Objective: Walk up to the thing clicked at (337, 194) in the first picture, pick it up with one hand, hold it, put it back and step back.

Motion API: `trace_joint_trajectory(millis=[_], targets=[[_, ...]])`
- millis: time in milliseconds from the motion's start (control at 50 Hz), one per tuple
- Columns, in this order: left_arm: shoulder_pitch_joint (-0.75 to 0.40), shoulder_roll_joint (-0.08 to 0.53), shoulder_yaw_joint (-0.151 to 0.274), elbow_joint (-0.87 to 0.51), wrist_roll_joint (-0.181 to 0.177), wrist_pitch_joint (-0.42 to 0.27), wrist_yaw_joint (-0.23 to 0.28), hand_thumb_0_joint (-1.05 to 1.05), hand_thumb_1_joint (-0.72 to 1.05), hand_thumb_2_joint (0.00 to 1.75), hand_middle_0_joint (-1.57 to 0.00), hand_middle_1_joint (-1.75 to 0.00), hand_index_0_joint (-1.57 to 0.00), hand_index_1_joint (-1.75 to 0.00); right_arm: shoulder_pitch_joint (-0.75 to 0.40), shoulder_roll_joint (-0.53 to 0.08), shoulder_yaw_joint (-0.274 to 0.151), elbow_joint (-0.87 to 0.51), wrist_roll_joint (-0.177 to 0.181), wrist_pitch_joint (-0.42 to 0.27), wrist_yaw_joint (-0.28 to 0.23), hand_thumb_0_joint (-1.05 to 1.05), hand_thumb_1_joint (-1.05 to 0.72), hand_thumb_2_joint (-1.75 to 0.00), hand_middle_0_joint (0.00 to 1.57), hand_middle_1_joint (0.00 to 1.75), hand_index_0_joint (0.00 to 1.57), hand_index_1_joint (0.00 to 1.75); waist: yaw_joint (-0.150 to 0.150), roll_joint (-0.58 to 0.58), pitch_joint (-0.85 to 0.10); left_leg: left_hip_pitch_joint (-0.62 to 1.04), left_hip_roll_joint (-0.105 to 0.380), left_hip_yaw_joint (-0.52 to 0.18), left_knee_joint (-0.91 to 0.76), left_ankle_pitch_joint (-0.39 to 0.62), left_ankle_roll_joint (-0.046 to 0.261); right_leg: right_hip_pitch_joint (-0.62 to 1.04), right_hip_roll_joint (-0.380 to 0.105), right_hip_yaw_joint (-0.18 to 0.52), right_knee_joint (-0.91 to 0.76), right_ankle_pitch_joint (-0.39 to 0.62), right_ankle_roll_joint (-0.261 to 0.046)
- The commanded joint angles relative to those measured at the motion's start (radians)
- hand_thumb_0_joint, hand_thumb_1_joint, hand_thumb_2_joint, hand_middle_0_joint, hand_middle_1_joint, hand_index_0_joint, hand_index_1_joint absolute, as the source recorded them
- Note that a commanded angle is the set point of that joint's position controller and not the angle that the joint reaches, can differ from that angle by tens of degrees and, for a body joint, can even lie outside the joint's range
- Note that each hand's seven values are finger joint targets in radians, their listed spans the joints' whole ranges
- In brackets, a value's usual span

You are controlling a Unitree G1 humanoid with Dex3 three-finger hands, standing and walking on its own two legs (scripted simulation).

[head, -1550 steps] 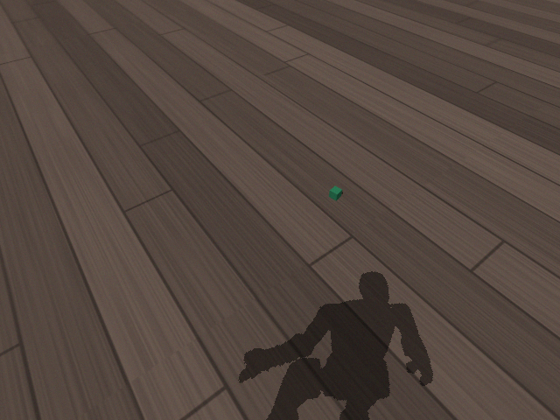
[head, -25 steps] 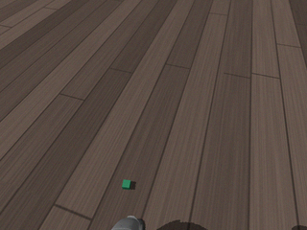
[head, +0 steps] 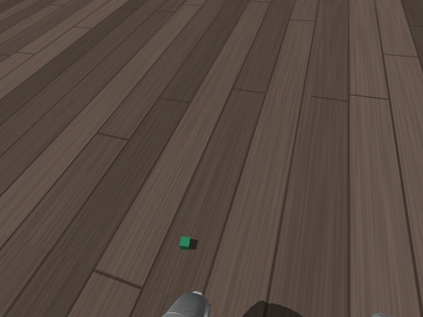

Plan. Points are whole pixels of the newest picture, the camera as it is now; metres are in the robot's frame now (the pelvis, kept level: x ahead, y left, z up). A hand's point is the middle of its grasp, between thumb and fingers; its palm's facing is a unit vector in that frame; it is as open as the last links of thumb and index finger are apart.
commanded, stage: walk up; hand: left
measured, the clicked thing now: (185, 243) +0.53 +0.22 -0.74
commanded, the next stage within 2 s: none
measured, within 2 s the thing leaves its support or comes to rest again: neither
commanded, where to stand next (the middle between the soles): +0.18 +0.01 m, yaw -1 degrees
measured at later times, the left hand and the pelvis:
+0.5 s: hand out of the picture +0.06 +0.25 -0.14, palm faces +0.04 -0.92 -0.39, open 7.3 cm; pelvis +0.00 -0.02 -0.01, yaw +4 degrees
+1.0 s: hand out of the picture +0.08 +0.27 -0.15, palm faces +0.06 -0.93 -0.37, open 7.4 cm; pelvis +0.02 +0.00 +0.01, yaw +4 degrees
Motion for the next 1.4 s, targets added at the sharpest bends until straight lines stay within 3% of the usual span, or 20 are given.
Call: trace_joint_trajectory(millis=[0,60,100,120,140,160,180,240,340,400,420,460,480,500,660,700,740,780,840,1380], targets=[[-0.069,0.233,0.068,-0.13,0.019,-0.063,0.006,0.0,0.9,0.9,-0.2,-0.3,-0.2,-0.3,-0.014,-0.15,-0.012,-0.059,0.01,-0.06,-0.013,0.0,-0.9,-0.9,0.2,0.3,0.2,0.3,0.025,-0.231,-0.111,-0.009,0.066,0.084,-0.289,-0.074,-0.019,0.23,-0.142,0.187,-0.242,0.005,-0.151],[-0.005,0.259,0.071,-0.12,0.004,-0.05,-0.005,0.0,0.9,0.9,-0.2,-0.3,-0.2,-0.3,-0.035,-0.144,-0.009,-0.052,-0.007,-0.086,-0.008,0.0,-0.9,-0.9,0.2,0.3,0.2,0.3,0.054,-0.263,-0.099,0.088,0.075,0.14,-0.576,-0.117,-0.014,0.266,-0.175,0.197,-0.187,0.049,-0.175],[0.003,0.262,0.052,-0.122,-0.018,-0.035,-0.014,0.0,0.9,0.9,-0.2,-0.3,-0.2,-0.3,0.031,-0.12,-0.011,-0.017,-0.014,-0.106,-0.022,0.0,-0.9,-0.9,0.2,0.3,0.2,0.3,0.002,-0.214,-0.1,0.321,0.048,0.187,-0.835,0.114,0.006,0.146,-0.143,0.126,-0.062,0.253,-0.124],[0.016,0.208,0.033,-0.129,-0.02,-0.034,-0.014,0.0,0.9,0.9,-0.2,-0.3,-0.2,-0.3,0.079,-0.152,-0.024,0.001,-0.02,-0.116,-0.029,0.0,-0.9,-0.9,0.2,0.3,0.2,0.3,-0.016,-0.14,-0.153,0.506,0.111,0.065,-0.83,0.178,0.029,0.026,-0.114,0.087,0.071,0.308,-0.074],[0.017,0.145,0.014,-0.137,-0.031,-0.035,-0.014,0.0,0.9,0.9,-0.2,-0.3,-0.2,-0.3,0.098,-0.199,-0.035,-0.001,-0.028,-0.126,-0.034,0.0,-0.9,-0.9,0.2,0.3,0.2,0.3,-0.028,0.013,-0.183,0.628,0.275,-0.188,-0.844,0.189,0.088,-0.169,-0.038,0.028,0.203,0.07,-0.022],[-0.062,0.167,0.024,-0.147,-0.031,-0.034,-0.01,0.0,0.9,0.9,-0.2,-0.3,-0.2,-0.3,0.112,-0.329,-0.052,-0.003,-0.03,-0.125,-0.03,0.0,-0.9,-0.9,0.2,0.3,0.2,0.3,-0.065,0.11,-0.13,0.565,0.48,-0.464,-0.846,0.062,0.236,-0.336,0.029,-0.008,0.237,-0.222,0.004],[-0.164,0.256,0.045,-0.153,-0.016,-0.042,-0.003,0.0,0.9,0.9,-0.2,-0.3,-0.2,-0.3,0.111,-0.363,-0.072,0.008,-0.009,-0.123,-0.029,0.0,-0.9,-0.9,0.2,0.3,0.2,0.3,-0.098,0.102,-0.027,0.399,0.573,-0.557,-0.887,0.016,0.343,-0.302,-0.047,0.096,0.324,-0.228,-0.009],[-0.088,0.23,0.038,-0.12,-0.03,-0.057,-0.016,0.0,0.9,0.9,-0.2,-0.3,-0.2,-0.3,0.044,-0.226,-0.024,-0.012,-0.014,-0.127,-0.026,0.0,-0.9,-0.9,0.2,0.3,0.2,0.3,-0.041,0.078,0.023,0.427,0.359,-0.18,-0.81,0.234,0.229,-0.293,-0.037,0.085,0.255,-0.112,-0.018],[-0.088,0.197,0.031,-0.087,-0.033,-0.075,-0.027,0.0,0.9,0.9,-0.2,-0.3,-0.2,-0.3,0.034,-0.223,-0.021,-0.011,-0.013,-0.11,-0.011,0.0,-0.9,-0.9,0.2,0.3,0.2,0.3,-0.064,0.174,-0.011,0.28,0.277,-0.031,-0.774,0.243,0.181,-0.066,0.015,-0.047,0.032,0.006,0.01],[0.006,0.189,0.035,-0.016,-0.026,-0.096,-0.006,0.0,0.9,0.9,-0.2,-0.3,-0.2,-0.3,-0.023,-0.175,0.002,-0.022,0.004,-0.08,-0.007,0.0,-0.9,-0.9,0.2,0.3,0.2,0.3,-0.002,0.121,-0.074,0.166,0.238,0.038,-0.584,0.213,0.132,0.166,0.057,-0.067,-0.174,0.182,0.01],[0.013,0.218,0.041,-0.009,-0.02,-0.106,0.002,0.0,0.9,0.9,-0.2,-0.3,-0.2,-0.3,0.007,-0.12,0.02,-0.02,0.012,-0.075,-0.009,0.0,-0.9,-0.9,0.2,0.3,0.2,0.3,0.001,0.019,-0.106,0.128,0.201,0.068,-0.482,0.141,0.098,0.239,0.006,0.012,-0.236,0.197,0.001],[-0.054,0.314,0.051,-0.042,-0.007,-0.121,0.011,0.0,0.9,0.9,-0.2,-0.3,-0.2,-0.3,0.045,-0.075,0.04,-0.018,0.012,-0.062,-0.016,0.0,-0.9,-0.9,0.2,0.3,0.2,0.3,-0.024,-0.151,-0.129,0.051,0.1,0.079,-0.27,-0.183,0.026,0.167,-0.348,0.497,-0.402,0.037,-0.148],[-0.124,0.342,0.051,-0.043,-0.012,-0.112,0.009,0.0,0.9,0.9,-0.2,-0.3,-0.2,-0.3,0.045,-0.152,0.012,0.014,0.008,-0.054,-0.022,0.0,-0.9,-0.9,0.2,0.3,0.2,0.3,-0.028,-0.124,-0.09,0.145,0.127,0.052,-0.215,-0.232,0.029,0.012,-0.371,0.502,-0.396,-0.057,-0.22],[-0.155,0.314,0.045,-0.049,-0.012,-0.107,0.008,0.0,0.9,0.9,-0.2,-0.3,-0.2,-0.3,0.052,-0.165,0.005,0.03,0.009,-0.056,-0.02,0.0,-0.9,-0.9,0.2,0.3,0.2,0.3,-0.044,-0.128,-0.055,0.164,0.146,0.049,-0.231,-0.21,0.03,-0.034,-0.335,0.442,-0.381,-0.057,-0.217],[-0.251,0.256,0.014,-0.02,-0.026,-0.082,0.0,0.0,0.9,0.9,-0.2,-0.3,-0.2,-0.3,0.09,-0.147,0.001,0.127,-0.011,-0.061,0.003,0.0,-0.9,-0.9,0.2,0.3,0.2,0.3,-0.072,-0.192,-0.086,0.388,0.122,0.148,-0.592,0.073,0.03,-0.159,-0.163,0.154,-0.275,-0.124,-0.097],[-0.246,0.205,-0.005,-0.016,-0.037,-0.073,-0.002,0.0,0.9,0.9,-0.2,-0.3,-0.2,-0.3,0.067,-0.183,-0.009,0.127,-0.028,-0.068,-0.003,0.0,-0.9,-0.9,0.2,0.3,0.2,0.3,-0.07,-0.085,-0.079,0.377,0.186,0.03,-0.724,0.021,0.054,-0.189,-0.112,0.113,-0.197,-0.153,-0.052],[-0.232,0.207,-0.004,0.025,-0.048,-0.067,-0.001,0.0,0.9,0.9,-0.2,-0.3,-0.2,-0.3,-0.072,-0.232,-0.007,0.099,-0.012,-0.071,0.001,0.0,-0.9,-0.9,0.2,0.3,0.2,0.3,-0.026,0.042,-0.032,0.121,0.333,-0.176,-0.878,-0.305,0.134,-0.016,0.015,0.002,-0.049,-0.112,-0.011],[-0.182,0.204,-0.002,0.057,-0.043,-0.075,-0.001,0.0,0.9,0.9,-0.2,-0.3,-0.2,-0.3,-0.126,-0.192,0.013,0.096,-0.014,-0.073,0.002,0.0,-0.9,-0.9,0.2,0.3,0.2,0.3,0.01,0.022,-0.03,0.101,0.299,-0.082,-0.828,-0.156,0.119,0.076,-0.003,0.014,-0.102,-0.003,-0.017],[-0.187,0.224,-0.005,0.083,-0.05,-0.097,0.008,0.0,0.9,0.9,-0.2,-0.3,-0.2,-0.3,-0.076,-0.153,0.02,0.128,-0.003,-0.083,-0.001,0.0,-0.9,-0.9,0.2,0.3,0.2,0.3,-0.021,0.007,-0.142,0.259,0.211,0.034,-0.689,0.266,0.055,0.131,-0.078,0.101,-0.186,0.345,-0.032],[-0.286,0.21,-0.039,0.189,-0.036,-0.087,0.016,0.0,0.9,0.9,-0.2,-0.3,-0.2,-0.3,-0.213,-0.15,0.007,0.216,0.003,-0.057,0.001,0.0,-0.9,-0.9,0.2,0.3,0.2,0.3,-0.039,-0.024,-0.134,0.446,0.231,0.094,-0.833,0.275,0.046,0.121,-0.089,0.074,-0.298,0.376,0.006]])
